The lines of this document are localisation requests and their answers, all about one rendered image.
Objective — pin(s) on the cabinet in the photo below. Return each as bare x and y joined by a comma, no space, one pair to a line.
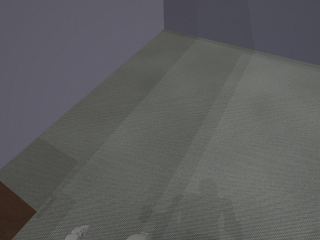
14,213

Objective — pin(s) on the robot left hand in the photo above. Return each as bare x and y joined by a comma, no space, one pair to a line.
78,233

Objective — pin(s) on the robot left shin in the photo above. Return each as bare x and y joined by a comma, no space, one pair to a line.
143,233

